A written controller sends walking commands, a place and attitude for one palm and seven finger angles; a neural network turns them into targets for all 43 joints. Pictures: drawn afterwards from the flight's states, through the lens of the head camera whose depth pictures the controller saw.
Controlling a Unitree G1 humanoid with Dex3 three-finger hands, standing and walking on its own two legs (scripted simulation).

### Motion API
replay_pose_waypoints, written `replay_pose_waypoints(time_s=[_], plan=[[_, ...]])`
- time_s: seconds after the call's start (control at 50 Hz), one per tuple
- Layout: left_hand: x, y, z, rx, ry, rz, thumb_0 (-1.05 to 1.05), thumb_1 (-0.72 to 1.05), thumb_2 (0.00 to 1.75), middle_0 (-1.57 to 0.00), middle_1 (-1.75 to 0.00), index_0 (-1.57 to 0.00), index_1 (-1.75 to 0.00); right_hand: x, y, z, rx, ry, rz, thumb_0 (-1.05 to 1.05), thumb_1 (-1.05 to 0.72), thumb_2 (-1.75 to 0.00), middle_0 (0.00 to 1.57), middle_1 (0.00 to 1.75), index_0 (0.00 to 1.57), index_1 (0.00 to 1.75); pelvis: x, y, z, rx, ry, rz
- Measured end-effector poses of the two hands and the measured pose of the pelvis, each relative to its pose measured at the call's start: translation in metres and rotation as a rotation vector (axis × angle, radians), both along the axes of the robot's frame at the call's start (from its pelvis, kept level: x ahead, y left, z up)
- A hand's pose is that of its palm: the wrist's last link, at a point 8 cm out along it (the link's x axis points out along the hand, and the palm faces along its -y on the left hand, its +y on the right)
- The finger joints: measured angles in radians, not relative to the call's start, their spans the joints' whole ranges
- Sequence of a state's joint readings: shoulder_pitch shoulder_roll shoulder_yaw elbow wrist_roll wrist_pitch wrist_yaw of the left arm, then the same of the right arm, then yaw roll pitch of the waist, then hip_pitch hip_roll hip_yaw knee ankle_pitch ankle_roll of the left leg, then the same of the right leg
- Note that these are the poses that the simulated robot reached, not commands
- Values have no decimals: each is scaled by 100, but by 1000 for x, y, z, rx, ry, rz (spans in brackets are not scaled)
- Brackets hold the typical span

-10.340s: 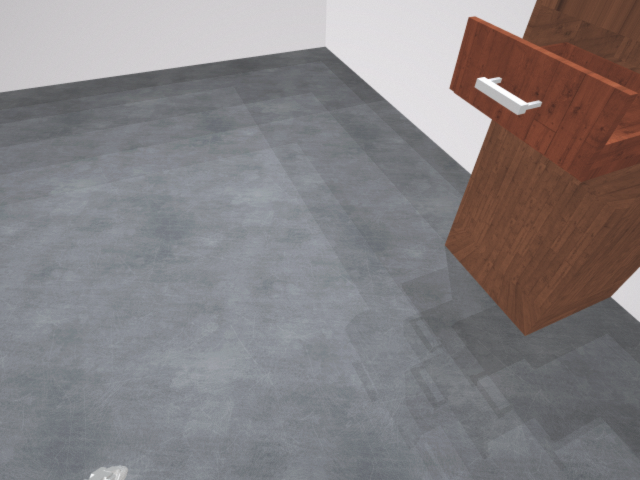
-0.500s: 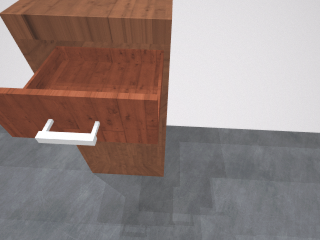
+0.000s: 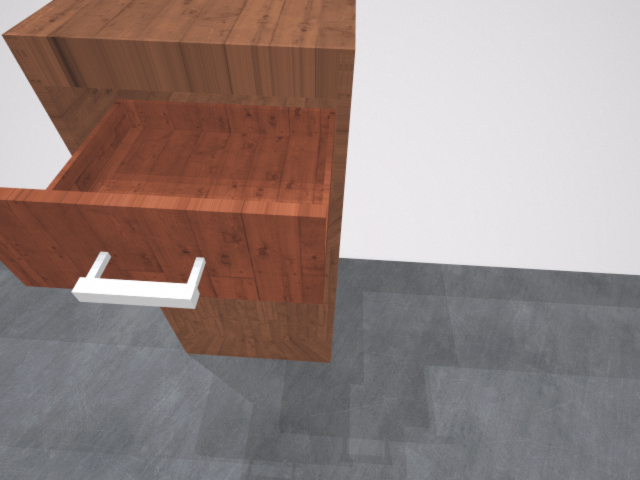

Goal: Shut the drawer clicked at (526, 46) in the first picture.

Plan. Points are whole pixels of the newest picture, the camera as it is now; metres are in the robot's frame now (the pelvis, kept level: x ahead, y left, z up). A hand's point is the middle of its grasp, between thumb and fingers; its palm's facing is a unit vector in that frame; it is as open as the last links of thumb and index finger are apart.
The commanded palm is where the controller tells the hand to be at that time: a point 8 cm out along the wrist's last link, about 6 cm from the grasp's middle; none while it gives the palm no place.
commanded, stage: come to a stop and stand still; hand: left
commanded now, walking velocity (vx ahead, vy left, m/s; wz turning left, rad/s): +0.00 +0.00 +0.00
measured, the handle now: (143, 278) +0.32 +0.24 +0.08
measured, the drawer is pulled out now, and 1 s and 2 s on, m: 0.24 0.24 0.24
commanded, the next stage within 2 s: look again from close up in 0.04 s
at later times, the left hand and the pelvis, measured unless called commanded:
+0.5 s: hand out of the picture +0.00 +0.17 -0.18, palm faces +0.03 -0.98 -0.20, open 7.3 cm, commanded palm none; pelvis +0.00 +0.00 +0.00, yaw +0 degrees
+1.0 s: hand (192, 417) +0.18 +0.15 +0.04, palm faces +0.02 -1.00 +0.01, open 6.6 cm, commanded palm +0.09 +0.22 -0.02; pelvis -0.04 +0.00 -0.03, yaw +1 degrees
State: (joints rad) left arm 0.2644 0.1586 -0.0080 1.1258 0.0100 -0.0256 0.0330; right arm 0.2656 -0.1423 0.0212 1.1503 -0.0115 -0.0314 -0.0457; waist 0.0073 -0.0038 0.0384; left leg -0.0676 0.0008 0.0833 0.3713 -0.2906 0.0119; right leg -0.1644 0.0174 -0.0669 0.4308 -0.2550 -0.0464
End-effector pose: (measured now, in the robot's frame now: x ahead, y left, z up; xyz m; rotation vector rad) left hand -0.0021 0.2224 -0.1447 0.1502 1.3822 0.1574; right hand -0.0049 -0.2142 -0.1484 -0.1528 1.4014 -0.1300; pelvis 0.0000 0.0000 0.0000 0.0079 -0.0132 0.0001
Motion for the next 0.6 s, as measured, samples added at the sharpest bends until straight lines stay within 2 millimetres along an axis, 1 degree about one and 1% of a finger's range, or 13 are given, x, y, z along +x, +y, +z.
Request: replay_pose_waypoints(time_s=[0.14, 0.28, 0.6], plan=[[5, 2, 1, 6, -11, -1, 1, 92, 89, -20, -30, -20, -30, -1, 2, -1, 5, 6, 0, 0, -91, -90, 20, 30, 20, 30, 1, 0, 0, 1, -3, 1], [6, 2, 1, 7, -17, 0, 1, 92, 89, -20, -30, -20, -30, -4, 2, -1, 11, 13, -3, 0, -91, -90, 20, 30, 20, 30, 1, -1, 0, 1, -4, 3], [-7, -5, 0, -5, -5, 7, 1, 92, 89, -20, -30, -20, -30, -10, -2, 1, 5, 14, -6, 0, -90, -90, 20, 30, 20, 30, -5, -4, 1, 1, -9, 4]])
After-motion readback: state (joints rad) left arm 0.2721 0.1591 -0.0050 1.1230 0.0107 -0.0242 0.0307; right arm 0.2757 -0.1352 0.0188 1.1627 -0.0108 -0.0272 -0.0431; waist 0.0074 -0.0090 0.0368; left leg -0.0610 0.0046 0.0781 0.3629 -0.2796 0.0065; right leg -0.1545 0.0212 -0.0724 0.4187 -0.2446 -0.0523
